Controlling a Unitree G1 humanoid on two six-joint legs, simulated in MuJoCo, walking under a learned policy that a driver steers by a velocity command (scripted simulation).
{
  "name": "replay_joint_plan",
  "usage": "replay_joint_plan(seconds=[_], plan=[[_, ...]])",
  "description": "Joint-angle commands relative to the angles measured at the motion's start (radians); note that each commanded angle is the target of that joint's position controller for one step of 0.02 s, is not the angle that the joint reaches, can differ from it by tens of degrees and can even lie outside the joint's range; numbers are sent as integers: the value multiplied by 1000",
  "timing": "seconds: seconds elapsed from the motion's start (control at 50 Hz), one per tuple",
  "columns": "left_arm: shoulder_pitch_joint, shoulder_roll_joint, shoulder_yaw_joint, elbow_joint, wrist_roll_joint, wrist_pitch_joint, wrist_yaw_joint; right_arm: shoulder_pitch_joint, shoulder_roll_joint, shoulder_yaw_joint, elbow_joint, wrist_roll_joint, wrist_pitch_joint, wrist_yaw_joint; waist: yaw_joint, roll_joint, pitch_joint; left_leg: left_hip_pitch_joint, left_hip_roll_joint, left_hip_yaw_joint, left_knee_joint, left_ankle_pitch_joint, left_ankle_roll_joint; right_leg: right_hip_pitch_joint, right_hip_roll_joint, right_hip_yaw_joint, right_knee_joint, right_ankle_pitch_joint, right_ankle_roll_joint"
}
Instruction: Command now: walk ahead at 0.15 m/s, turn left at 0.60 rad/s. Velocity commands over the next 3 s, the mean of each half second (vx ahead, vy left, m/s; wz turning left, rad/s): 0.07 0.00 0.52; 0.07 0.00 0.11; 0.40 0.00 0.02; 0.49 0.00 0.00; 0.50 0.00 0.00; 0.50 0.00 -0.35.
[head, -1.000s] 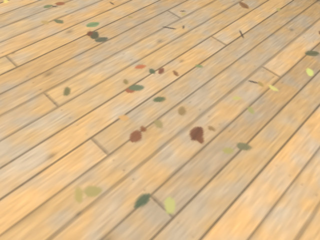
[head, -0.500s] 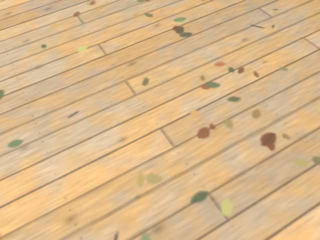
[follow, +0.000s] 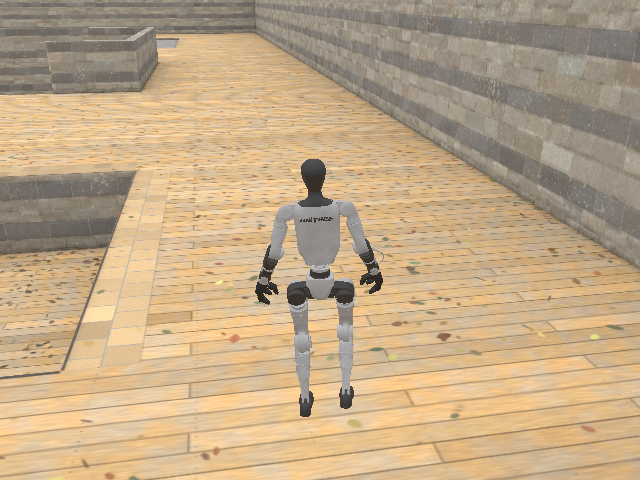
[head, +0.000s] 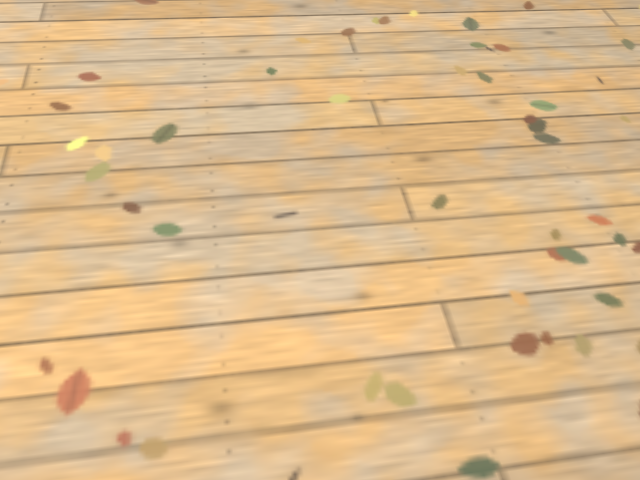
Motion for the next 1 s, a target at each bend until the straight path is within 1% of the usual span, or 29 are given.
replay_joint_plan(seconds=[0.02, 0.04, 0.08, 0.18, 0.3, 0.36, 0.38, 0.4, 0.42, 0.44, 0.46, 0.48, 0.5, 0.52, 0.56, 0.58, 0.64, 0.68, 0.72, 0.76, 0.78, 0.8, 0.82, 0.84, 0.86, 0.88, 0.92, 0.96, 1.0], plan=[[-51, 103, 20, -82, -5, -26, -3, 21, -174, -43, -42, 13, -18, -28, -16, 154, 36, 193, 248, -290, -200, 670, 141, -288, -16, 64, 114, 107, 23], [-24, 103, 18, -65, 2, -20, -4, 13, -162, -38, -42, 15, -22, -31, -7, 154, -8, 194, 222, -245, -175, 820, 133, -249, -6, 57, 134, 140, 33], [-24, 90, 13, -63, -1, -7, -4, 46, -168, -40, -27, 19, -25, -32, -7, 132, -47, 195, 208, -223, -147, 924, 127, -234, 10, 53, 149, 169, 43], [-126, 71, 2, -95, -6, 11, 4, 140, -169, -43, 9, 12, -10, -48, -53, 144, -17, 228, 206, -284, -115, 919, 132, -318, 27, 60, 49, 184, 45], [-223, 65, -13, -129, -15, 3, 10, 165, -185, -49, 24, 1, 7, -63, -83, 143, -7, 215, 198, -366, -30, 951, 114, -259, 74, 72, -120, 204, 14], [-168, 72, -16, -113, -20, -7, 20, 119, -178, -46, 19, -5, 10, -66, -55, 155, -14, 155, 176, -378, 19, 957, 69, -96, 90, 72, -252, 201, -17], [-123, 79, -13, -100, -20, -12, 27, 88, -178, -44, 14, 0, 6, -66, -27, 158, -26, 113, 155, -376, 50, 966, 41, 13, 102, 66, -326, 217, -31], [-65, 83, -10, -84, -13, -20, 37, 61, -176, -41, 13, 13, -2, -65, 15, 144, -46, 75, 123, -370, 116, 953, 10, 140, 104, 60, -445, 323, -47], [15, 110, -4, -73, -3, -36, 48, 47, -153, -32, 2, 24, -16, -60, 57, 84, -114, 4, 74, -341, 257, 803, -27, 322, -3, 160, -532, 516, -85], [44, 158, -6, -89, -11, -40, 57, 122, -76, -17, -9, 18, -22, -61, 26, -124, -219, -114, -53, -211, 520, 7, -53, 492, -289, 434, -515, 962, -171], [55, 189, 4, -76, -42, -23, 47, 216, -134, -36, 8, 0, 2, -67, -20, -208, -286, -167, -154, -165, 661, -372, -62, 419, -394, 653, -537, 1093, -313], [6, 124, -9, -79, -52, -20, 37, 214, -150, -40, 50, -27, 20, -70, -44, -72, -179, -200, -99, -196, 740, -335, -63, 327, -360, 595, -563, 899, -313], [-64, 60, -27, -87, -45, -22, 35, 150, -145, -38, 58, -27, 27, -62, -43, -21, -84, -212, -76, -179, 725, -271, -71, 231, -282, 474, -590, 744, -280], [-114, 36, -37, -90, -27, -18, 37, 124, -131, -36, 60, -15, 34, -56, -57, -20, -52, -198, -55, -165, 669, -226, -83, 182, -217, 388, -628, 593, -235], [-125, 46, -38, -69, -9, -23, 41, 115, -102, -23, 74, -3, 44, -42, -55, -91, -33, -145, -49, -126, 573, -164, -101, 135, -138, 281, -660, 546, -204], [-116, 46, -39, -55, -9, -27, 38, 114, -91, -18, 81, 0, 45, -38, -55, -92, -47, -123, -49, -114, 514, -161, -104, 141, -127, 256, -657, 560, -199], [-89, 55, -39, -22, -11, -32, 32, 66, -66, 0, 96, 1, 52, -38, -36, -94, -62, -80, -25, -73, 313, -170, -101, 165, -133, 251, -659, 493, -206], [-77, 71, -34, -7, -8, -24, 25, 33, -64, 7, 104, 1, 56, -40, -20, -111, -61, -45, -9, -42, 202, -135, -91, 157, -134, 268, -666, 384, -208], [-79, 78, -31, 4, -8, -13, 20, 34, -62, 12, 123, 1, 52, -42, -27, -106, -55, 4, -2, -20, 89, -60, -76, 127, -131, 282, -661, 305, -198], [-84, 68, -35, 15, -14, -6, 21, 50, -52, 20, 147, -7, 36, -47, -52, -67, -38, 115, 12, -27, -107, 82, -49, 46, -113, 273, -635, 236, -147], [-66, 54, -40, 20, -14, -10, 21, 27, -74, 21, 143, -18, 23, -52, -44, -14, -32, 153, 70, -114, -162, 117, -33, 0, -102, 271, -622, 200, -102], [-52, 26, -47, 11, -24, -13, 16, -9, -129, 15, 134, -25, 10, -59, -11, 109, -24, 97, 189, -276, -213, 65, 7, -13, -34, 205, -570, 146, -59], [-49, 11, -50, 28, -29, -8, 16, -50, -105, 25, 149, -10, 0, -56, 16, 160, -1, -99, 236, -300, -242, 23, 36, 161, 29, 127, -553, 188, -44], [-44, 10, -51, 51, -21, -8, 16, -56, -70, 37, 160, -8, -8, -53, 18, 147, -9, -128, 200, -280, -266, -156, 25, 234, 33, 119, -545, 191, -43], [-38, 24, -44, 64, -15, -11, 13, -26, -98, 25, 179, -6, -8, -54, 1, 174, 13, -118, 167, -275, -279, -296, 26, 203, 63, 89, -483, 119, -50], [-41, 39, -37, 68, -9, -13, 9, -1, -132, 12, 187, -9, -4, -57, -13, 207, 43, -92, 177, -305, -306, -387, 46, 126, 89, 54, -416, 60, -58], [-74, 29, -35, 60, 4, -19, -1, 48, -147, 0, 206, -7, -6, -57, -48, 237, 112, -43, 260, -400, -360, -459, 112, -26, 91, 18, -310, 55, -72], [-108, 34, -31, 45, 2, -34, -6, 88, -135, -5, 223, -11, -19, -54, -69, 207, 133, 45, 316, -450, -383, -375, 162, -157, 49, 44, -208, 32, -79], [-123, 35, -27, 38, 0, -52, -14, 100, -130, -12, 236, -9, -38, -52, -69, 168, 117, 136, 312, -413, -368, -249, 174, -214, 25, 51, -198, 30, -77]])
